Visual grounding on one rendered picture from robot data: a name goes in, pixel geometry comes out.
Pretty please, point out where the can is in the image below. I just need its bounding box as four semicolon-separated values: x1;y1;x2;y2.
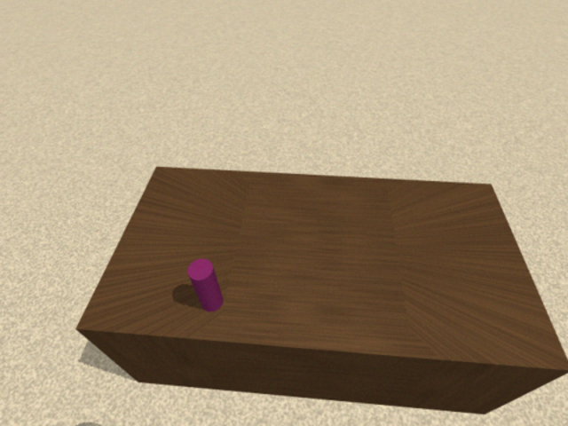
188;258;223;312

